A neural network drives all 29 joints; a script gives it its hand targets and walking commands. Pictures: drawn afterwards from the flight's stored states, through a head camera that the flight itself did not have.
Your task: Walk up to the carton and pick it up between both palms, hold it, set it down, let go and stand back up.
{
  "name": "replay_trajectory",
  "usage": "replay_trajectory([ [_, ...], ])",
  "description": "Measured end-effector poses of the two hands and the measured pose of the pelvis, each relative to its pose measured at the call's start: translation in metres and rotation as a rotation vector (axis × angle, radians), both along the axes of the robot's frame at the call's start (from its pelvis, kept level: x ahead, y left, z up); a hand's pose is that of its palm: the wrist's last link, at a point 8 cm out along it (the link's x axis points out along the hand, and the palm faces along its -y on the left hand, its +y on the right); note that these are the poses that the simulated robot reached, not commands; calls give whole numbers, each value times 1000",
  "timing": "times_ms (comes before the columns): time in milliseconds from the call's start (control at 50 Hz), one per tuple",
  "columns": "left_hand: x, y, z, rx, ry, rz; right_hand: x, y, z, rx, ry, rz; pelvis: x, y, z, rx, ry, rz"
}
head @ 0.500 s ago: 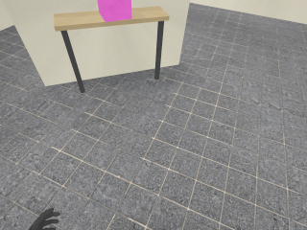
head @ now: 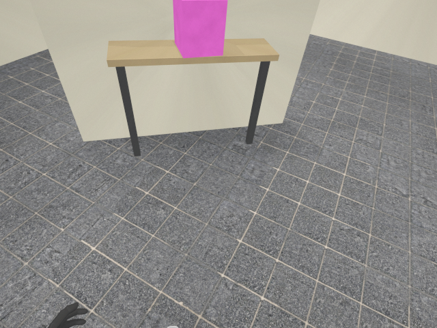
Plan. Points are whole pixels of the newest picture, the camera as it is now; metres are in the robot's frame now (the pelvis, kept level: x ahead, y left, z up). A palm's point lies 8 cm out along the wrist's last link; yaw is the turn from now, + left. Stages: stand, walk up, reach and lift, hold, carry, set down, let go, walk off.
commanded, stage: walk up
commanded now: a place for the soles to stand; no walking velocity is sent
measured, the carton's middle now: (198, 23) +1.45 +0.13 +0.03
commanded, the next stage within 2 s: none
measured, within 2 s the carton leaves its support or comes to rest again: neither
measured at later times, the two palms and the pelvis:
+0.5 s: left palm (90, 233) +0.34 +0.30 -0.08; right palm (364, 274) +0.26 -0.30 -0.06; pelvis +0.22 +0.00 +0.02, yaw +3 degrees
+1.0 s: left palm (98, 175) +0.52 +0.34 -0.09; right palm (321, 183) +0.52 -0.28 -0.07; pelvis +0.44 +0.04 +0.01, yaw +6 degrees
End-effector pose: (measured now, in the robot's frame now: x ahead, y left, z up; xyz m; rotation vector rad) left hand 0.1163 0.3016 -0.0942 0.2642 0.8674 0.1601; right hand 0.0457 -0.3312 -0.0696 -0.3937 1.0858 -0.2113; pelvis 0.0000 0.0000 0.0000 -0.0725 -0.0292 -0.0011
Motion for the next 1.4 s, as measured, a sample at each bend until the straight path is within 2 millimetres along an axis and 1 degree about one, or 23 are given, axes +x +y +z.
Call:
replay_trajectory([
  [40, 20, 4, -13, -30, 11, -4, 13, 10, 3, -34, -4, -13, 16, 9, -4, 12, -12, 23],
  [100, 39, 5, -18, -71, 38, 2, 29, 27, 17, -44, 11, -32, 38, 16, 6, 16, -10, 34],
  [200, 67, 8, -12, -101, 87, 16, 68, 43, 39, -59, 3, -32, 75, 24, 25, 24, -10, 44],
  [260, 91, 10, -5, -99, 94, 22, 95, 44, 44, -63, -8, -29, 101, 25, 31, 32, -15, 49],
  [320, 118, 11, 1, -88, 90, 25, 124, 43, 44, -58, -17, -28, 129, 24, 34, 45, -19, 51],
  [380, 148, 9, 6, -73, 90, 24, 154, 41, 38, -42, -16, -28, 159, 20, 34, 60, -17, 51],
  [440, 183, 5, 9, -50, 94, 21, 185, 35, 25, -19, 1, -28, 190, 13, 29, 77, -1, 50],
  [500, 223, 1, 11, -15, 94, 17, 217, 26, 6, 5, 29, -30, 224, 4, 21, 97, 18, 49],
  [560, 262, -4, 8, 31, 76, 16, 254, 13, -23, 23, 48, -24, 262, -6, 3, 108, 20, 51],
  [600, 277, -5, 11, 53, 71, 26, 280, 12, -35, 40, 53, -9, 280, -11, -1, 92, 8, 64],
  [660, 287, 2, 27, 82, 71, 69, 318, 18, -38, 77, 51, 41, 304, -12, 5, 84, 4, 85],
  [740, 299, 10, 40, 102, 84, 105, 366, 22, -34, 101, 25, 93, 334, -9, 12, 82, -8, 92],
  [800, 312, 16, 41, 99, 92, 116, 391, 24, -30, 100, 23, 108, 356, -4, 14, 77, -15, 98],
  [840, 325, 19, 37, 87, 93, 118, 405, 26, -26, 94, 33, 109, 370, 1, 14, 72, -16, 100],
  [920, 360, 28, 23, 44, 82, 115, 438, 34, -14, 63, 38, 106, 403, 14, 13, 59, -16, 100],
  [980, 393, 38, 9, 3, 63, 114, 468, 44, -4, 19, 21, 103, 433, 29, 9, 42, -7, 99],
  [1020, 418, 48, -5, -19, 49, 111, 486, 50, -1, -22, 4, 100, 454, 41, 1, 35, -4, 105],
  [1060, 437, 53, -14, -43, 51, 107, 498, 58, 3, -53, -8, 89, 469, 50, -1, 45, -15, 121],
  [1100, 451, 53, -17, -67, 63, 109, 509, 66, 11, -63, -9, 77, 484, 54, 3, 45, -16, 123],
  [1160, 470, 53, -16, -91, 80, 110, 529, 74, 24, -76, -18, 69, 505, 57, 13, 44, -14, 122],
  [1240, 494, 52, -12, -100, 101, 112, 556, 75, 34, -87, -24, 69, 531, 58, 21, 49, -19, 123],
  [1320, 522, 48, -6, -89, 106, 116, 585, 70, 33, -81, -26, 67, 561, 53, 24, 62, -26, 125],
  [1400, 554, 42, 0, -63, 106, 117, 618, 61, 23, -56, -25, 68, 594, 42, 21, 82, -24, 125],
])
